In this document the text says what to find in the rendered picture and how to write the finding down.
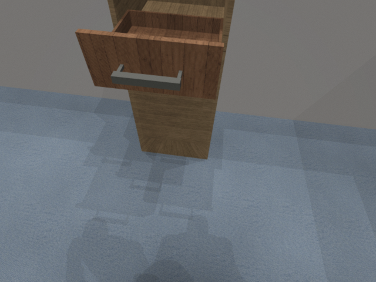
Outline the cabinet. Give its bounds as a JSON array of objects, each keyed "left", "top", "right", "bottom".
[{"left": 108, "top": 0, "right": 235, "bottom": 159}]

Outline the handle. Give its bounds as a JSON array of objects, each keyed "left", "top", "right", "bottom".
[{"left": 110, "top": 64, "right": 183, "bottom": 91}]

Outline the drawer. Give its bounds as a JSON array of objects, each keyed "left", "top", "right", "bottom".
[{"left": 75, "top": 9, "right": 224, "bottom": 100}]

